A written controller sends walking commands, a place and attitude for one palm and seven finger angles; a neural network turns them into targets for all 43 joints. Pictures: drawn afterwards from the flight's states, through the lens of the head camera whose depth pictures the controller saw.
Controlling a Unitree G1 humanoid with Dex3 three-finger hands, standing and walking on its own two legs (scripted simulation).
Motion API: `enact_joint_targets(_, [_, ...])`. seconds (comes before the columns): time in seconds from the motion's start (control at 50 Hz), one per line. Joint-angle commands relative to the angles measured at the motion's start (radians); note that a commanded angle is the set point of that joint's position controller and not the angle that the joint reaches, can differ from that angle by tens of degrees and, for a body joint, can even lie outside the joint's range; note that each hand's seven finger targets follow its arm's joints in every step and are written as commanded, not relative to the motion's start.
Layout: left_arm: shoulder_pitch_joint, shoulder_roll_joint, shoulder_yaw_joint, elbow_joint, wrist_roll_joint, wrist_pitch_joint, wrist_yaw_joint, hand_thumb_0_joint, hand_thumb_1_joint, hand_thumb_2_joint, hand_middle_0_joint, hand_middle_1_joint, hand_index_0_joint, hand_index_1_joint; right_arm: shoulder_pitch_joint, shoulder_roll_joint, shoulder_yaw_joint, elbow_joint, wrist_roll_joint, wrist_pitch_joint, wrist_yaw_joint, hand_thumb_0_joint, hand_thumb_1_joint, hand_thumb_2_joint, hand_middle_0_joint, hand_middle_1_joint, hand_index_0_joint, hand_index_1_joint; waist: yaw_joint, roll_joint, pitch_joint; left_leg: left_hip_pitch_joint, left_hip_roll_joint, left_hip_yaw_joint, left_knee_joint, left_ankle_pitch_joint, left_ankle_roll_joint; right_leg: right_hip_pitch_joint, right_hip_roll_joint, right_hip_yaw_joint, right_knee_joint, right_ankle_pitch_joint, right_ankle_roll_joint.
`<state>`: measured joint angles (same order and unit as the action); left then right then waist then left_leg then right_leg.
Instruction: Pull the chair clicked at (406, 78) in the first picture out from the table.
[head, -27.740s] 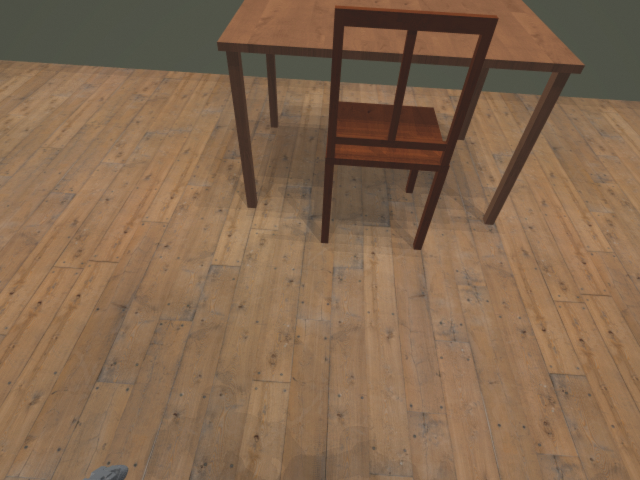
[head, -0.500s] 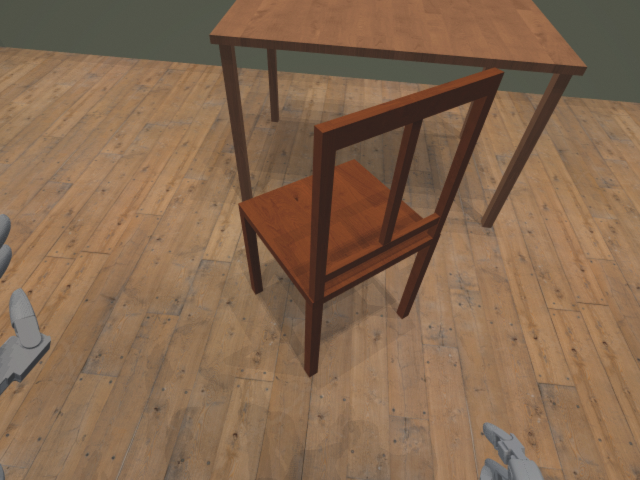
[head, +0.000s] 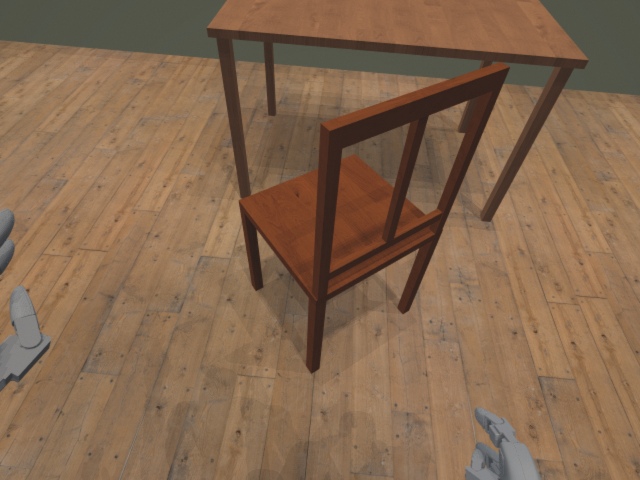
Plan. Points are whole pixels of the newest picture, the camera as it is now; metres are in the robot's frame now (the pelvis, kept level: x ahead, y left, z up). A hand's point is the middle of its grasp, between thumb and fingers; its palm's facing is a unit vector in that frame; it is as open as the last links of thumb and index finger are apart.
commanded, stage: stop stepping back and stand still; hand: left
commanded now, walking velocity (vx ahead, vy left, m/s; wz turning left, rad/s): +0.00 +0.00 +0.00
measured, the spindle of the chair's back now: (401, 185) +0.70 -0.13 -0.07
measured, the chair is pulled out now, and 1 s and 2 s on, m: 0.51 0.51 0.51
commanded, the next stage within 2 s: let the arm hang, fingers relaxed in 0.12 s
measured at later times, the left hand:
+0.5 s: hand out of the picture +0.07 +0.14 -0.17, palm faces -0.01 -0.99 -0.15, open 7.4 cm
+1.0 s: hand out of the picture +0.00 +0.16 -0.17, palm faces +0.08 -0.97 -0.24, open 7.3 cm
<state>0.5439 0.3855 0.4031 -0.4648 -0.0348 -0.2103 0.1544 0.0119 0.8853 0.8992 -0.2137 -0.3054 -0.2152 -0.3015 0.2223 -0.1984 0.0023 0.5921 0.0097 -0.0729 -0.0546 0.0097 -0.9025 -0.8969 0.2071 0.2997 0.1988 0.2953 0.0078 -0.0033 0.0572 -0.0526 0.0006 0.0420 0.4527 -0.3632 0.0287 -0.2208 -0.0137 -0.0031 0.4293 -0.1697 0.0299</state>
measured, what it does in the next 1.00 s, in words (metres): stands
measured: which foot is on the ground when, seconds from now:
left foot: down 0.00-1.00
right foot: down 0.00-1.00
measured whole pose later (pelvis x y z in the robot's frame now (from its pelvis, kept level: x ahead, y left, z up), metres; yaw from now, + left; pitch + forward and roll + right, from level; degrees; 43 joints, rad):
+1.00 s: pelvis -0.01 -0.03 +0.00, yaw +2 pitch -1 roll +0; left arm 0.28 0.16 0.02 1.07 0.01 0.02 0.03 0.00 0.91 0.90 -0.20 -0.30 -0.20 -0.30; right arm 0.39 -0.13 0.01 1.06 -0.02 0.00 -0.02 0.00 -0.91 -0.90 0.20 0.30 0.20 0.29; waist 0.00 0.04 0.03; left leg -0.10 0.01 0.00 0.45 -0.34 0.00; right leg -0.26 -0.01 -0.04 0.45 -0.18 0.00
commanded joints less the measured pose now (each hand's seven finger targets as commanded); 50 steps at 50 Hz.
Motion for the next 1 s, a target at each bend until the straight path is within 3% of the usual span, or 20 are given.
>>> enact_joint_targets(0.0, [-0.042,0.179,0.125,-0.205,-0.007,-0.068,0.02,0.0,0.9,0.9,-0.2,-0.3,-0.2,-0.3,-0.078,-0.137,-0.059,-0.153,0.003,-0.057,-0.013,0.0,-0.9,-0.9,0.2,0.3,0.2,0.3,-0.013,0.102,-0.1,-0.194,0.074,-0.05,-0.129,0.356,-0.036,0.225,-0.008,0.022,0.023,0.289,-0.038])
enact_joint_targets(0.18, [-0.022,0.171,0.124,-0.163,-0.006,-0.07,0.018,0.0,0.9,0.9,-0.2,-0.3,-0.2,-0.3,-0.079,-0.135,-0.058,-0.15,0.003,-0.058,-0.014,0.0,-0.9,-0.9,0.2,0.3,0.2,0.3,-0.011,0.068,-0.087,-0.237,0.07,-0.052,-0.152,0.251,-0.027,0.234,-0.008,0.029,-0.002,0.234,-0.034])
enact_joint_targets(0.2, [-0.101,0.028,-0.311,0.576,0.079,0.093,-0.129,0.0,0.9,0.9,-0.2,-0.3,-0.2,-0.3,-0.089,-0.298,-0.1,0.077,0.01,-0.09,0.081,0.0,-0.9,-0.9,0.2,0.3,0.2,0.3,-0.06,0.044,0.052,-0.275,0.047,-0.064,0.032,0.394,-0.02,-0.015,-0.075,-0.011,0.16,0.294,-0.064])
enact_joint_targets(0.22, [-0.093,-0.028,-0.271,0.614,0.077,0.174,-0.149,0.0,0.9,0.9,-0.2,-0.3,-0.2,-0.3,-0.007,-0.238,-0.103,0.095,-0.009,-0.033,0.079,0.0,-0.9,-0.9,0.2,0.3,0.2,0.3,-0.048,0.029,-0.03,-0.218,0.075,-0.06,0.021,0.408,-0.023,-0.085,-0.071,0.024,0.153,0.135,-0.084])
enact_joint_targets(0.24, [-0.088,-0.061,-0.283,0.605,0.078,0.198,-0.152,0.0,0.9,0.9,-0.2,-0.3,-0.2,-0.3,0.009,-0.214,-0.095,0.085,-0.017,-0.013,0.073,0.0,-0.9,-0.9,0.2,0.3,0.2,0.3,-0.048,0.038,-0.018,-0.212,0.094,-0.068,0.005,0.41,-0.008,-0.12,-0.043,-0.002,0.168,0.025,-0.073])
enact_joint_targets(0.26, [-0.116,-0.084,-0.294,0.637,0.073,0.206,-0.152,0.0,0.9,0.9,-0.2,-0.3,-0.2,-0.3,0.008,-0.199,-0.083,0.091,-0.027,-0.003,0.069,0.0,-0.9,-0.9,0.2,0.3,0.2,0.3,-0.043,0.083,-0.041,-0.267,0.137,-0.133,-0.029,0.29,0.034,-0.132,-0.031,-0.022,0.228,-0.1,-0.061])
enact_joint_targets(0.28, [-0.163,-0.081,-0.302,0.671,0.073,0.207,-0.152,0.0,0.9,0.9,-0.2,-0.3,-0.2,-0.3,-0.001,-0.193,-0.075,0.083,-0.037,0.004,0.066,0.0,-0.9,-0.9,0.2,0.3,0.2,0.3,-0.038,0.063,-0.031,-0.29,0.159,-0.19,-0.049,0.282,0.067,-0.143,-0.021,-0.021,0.27,-0.132,-0.054])
enact_joint_targets(0.32, [-0.206,-0.062,-0.311,0.763,0.074,0.205,-0.15,0.0,0.9,0.9,-0.2,-0.3,-0.2,-0.3,-0.013,-0.202,-0.068,0.085,-0.044,0.014,0.056,0.0,-0.9,-0.9,0.2,0.3,0.2,0.3,-0.017,-0.099,-0.067,-0.292,0.158,-0.203,0.0,0.387,0.079,-0.055,-0.034,0.014,0.233,-0.029,-0.061])
enact_joint_targets(0.34, [-0.202,-0.051,-0.316,0.826,0.076,0.207,-0.149,0.0,0.9,0.9,-0.2,-0.3,-0.2,-0.3,-0.012,-0.186,-0.063,0.091,-0.043,0.022,0.054,0.0,-0.9,-0.9,0.2,0.3,0.2,0.3,-0.005,-0.187,-0.105,-0.295,0.109,-0.164,0.037,0.337,0.055,0.015,-0.067,0.052,0.164,0.084,-0.072])
enact_joint_targets(0.38, [-0.215,0.0,-0.319,0.945,0.073,0.207,-0.144,0.0,0.9,0.9,-0.2,-0.3,-0.2,-0.3,0.056,-0.146,-0.053,0.126,-0.028,0.042,0.049,0.0,-0.9,-0.9,0.2,0.3,0.2,0.3,-0.023,-0.329,-0.174,-0.237,-0.02,-0.063,0.139,0.117,0.005,0.083,-0.201,0.2,0.034,0.251,-0.14])
enact_joint_targets(0.42, [-0.26,0.006,-0.334,1.054,0.062,0.208,-0.142,0.0,0.9,0.9,-0.2,-0.3,-0.2,-0.3,0.083,-0.126,-0.044,0.184,-0.025,0.052,0.041,0.0,-0.9,-0.9,0.2,0.3,0.2,0.3,-0.033,-0.274,-0.178,-0.143,-0.011,-0.06,0.119,0.098,0.002,0.027,-0.199,0.184,0.013,0.27,-0.148])
enact_joint_targets(0.46, [-0.275,-0.015,-0.348,1.135,0.053,0.209,-0.138,0.0,0.9,0.9,-0.2,-0.3,-0.2,-0.3,0.095,-0.113,-0.037,0.231,-0.026,0.053,0.041,0.0,-0.9,-0.9,0.2,0.3,0.2,0.3,-0.034,-0.052,-0.152,-0.115,0.017,-0.083,0.045,0.215,0.004,0.01,-0.148,0.139,0.044,0.227,-0.118])
enact_joint_targets(0.5, [-0.259,-0.04,-0.359,1.212,0.042,0.211,-0.134,0.0,0.9,0.9,-0.2,-0.3,-0.2,-0.3,0.087,-0.109,-0.028,0.269,-0.03,0.05,0.037,0.0,-0.9,-0.9,0.2,0.3,0.2,0.3,-0.016,0.145,-0.127,-0.145,0.061,-0.107,-0.021,0.32,0.007,0.051,-0.093,0.079,0.068,0.187,-0.09])
enact_joint_targets(0.52, [-0.243,-0.062,-0.351,1.241,0.046,0.212,-0.131,0.0,0.9,0.9,-0.2,-0.3,-0.2,-0.3,0.093,-0.1,-0.031,0.283,-0.034,0.051,0.034,0.0,-0.9,-0.9,0.2,0.3,0.2,0.3,-0.011,0.203,-0.124,-0.168,0.07,-0.11,-0.036,0.323,0.007,0.077,-0.08,0.051,0.066,0.17,-0.085])
enact_joint_targets(0.56, [-0.235,-0.078,-0.351,1.28,0.045,0.214,-0.128,0.0,0.9,0.9,-0.2,-0.3,-0.2,-0.3,0.114,-0.088,-0.033,0.306,-0.035,0.059,0.031,0.0,-0.9,-0.9,0.2,0.3,0.2,0.3,-0.004,0.24,-0.104,-0.203,0.074,-0.109,-0.057,0.234,0.009,0.101,-0.07,0.03,0.034,0.111,-0.08])
enact_joint_targets(0.66, [-0.264,-0.092,-0.363,1.373,0.04,0.214,-0.131,0.0,0.9,0.9,-0.2,-0.3,-0.2,-0.3,0.193,-0.074,-0.031,0.36,-0.031,0.068,0.029,0.0,-0.9,-0.9,0.2,0.3,0.2,0.3,-0.005,0.081,0.002,-0.273,0.081,-0.124,-0.118,0.058,0.015,0.086,-0.067,0.044,-0.035,-0.031,-0.08])
enact_joint_targets(0.72, [-0.26,-0.101,-0.366,1.415,0.04,0.213,-0.13,0.0,0.9,0.9,-0.2,-0.3,-0.2,-0.3,0.23,-0.062,-0.028,0.389,-0.031,0.069,0.028,0.0,-0.9,-0.9,0.2,0.3,0.2,0.3,-0.009,-0.009,0.029,-0.248,0.07,-0.111,-0.113,0.053,0.017,0.054,-0.074,0.067,-0.074,-0.084,-0.08])
enact_joint_targets(0.76, [-0.26,-0.102,-0.367,1.433,0.039,0.213,-0.128,0.0,0.9,0.9,-0.2,-0.3,-0.2,-0.3,0.253,-0.052,-0.024,0.407,-0.031,0.07,0.028,0.0,-0.9,-0.9,0.2,0.3,0.2,0.3,-0.012,-0.026,0.048,-0.253,0.07,-0.111,-0.121,0.036,0.019,0.039,-0.072,0.074,-0.088,-0.123,-0.08])
enact_joint_targets(0.92, [-0.225,-0.124,-0.369,1.489,0.037,0.207,-0.121,0.0,0.9,0.9,-0.2,-0.3,-0.2,-0.3,0.269,-0.032,-0.015,0.452,-0.027,0.061,0.023,0.0,-0.9,-0.9,0.2,0.3,0.2,0.3,-0.012,-0.048,0.012,-0.198,0.073,-0.094,-0.116,0.129,0.016,0.056,-0.073,0.069,-0.067,-0.012,-0.076])
enact_joint_targets(0.98, [-0.218,-0.132,-0.369,1.502,0.037,0.205,-0.12,0.0,0.9,0.9,-0.2,-0.3,-0.2,-0.3,0.265,-0.019,-0.012,0.466,-0.026,0.059,0.021,0.0,-0.9,-0.9,0.2,0.3,0.2,0.3,-0.011,-0.008,0.015,-0.192,0.075,-0.09,-0.118,0.153,0.013,0.058,-0.074,0.061,-0.053,0.032,-0.077])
